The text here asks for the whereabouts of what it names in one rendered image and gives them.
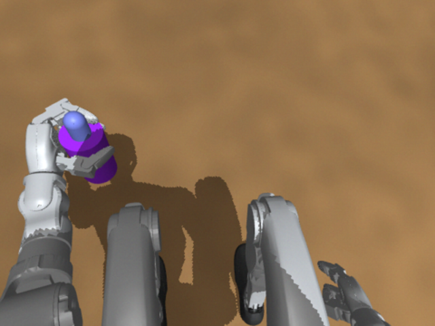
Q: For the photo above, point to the right robot foot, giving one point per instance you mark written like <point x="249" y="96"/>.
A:
<point x="249" y="315"/>

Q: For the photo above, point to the right robot arm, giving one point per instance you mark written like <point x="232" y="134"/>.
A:
<point x="367" y="317"/>

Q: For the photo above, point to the left robot hand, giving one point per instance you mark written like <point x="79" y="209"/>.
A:
<point x="44" y="152"/>

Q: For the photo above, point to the right robot hand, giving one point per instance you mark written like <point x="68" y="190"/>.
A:
<point x="341" y="301"/>

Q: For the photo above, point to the left robot arm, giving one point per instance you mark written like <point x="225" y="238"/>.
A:
<point x="39" y="290"/>

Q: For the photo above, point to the bottle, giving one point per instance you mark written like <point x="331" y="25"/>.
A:
<point x="82" y="139"/>

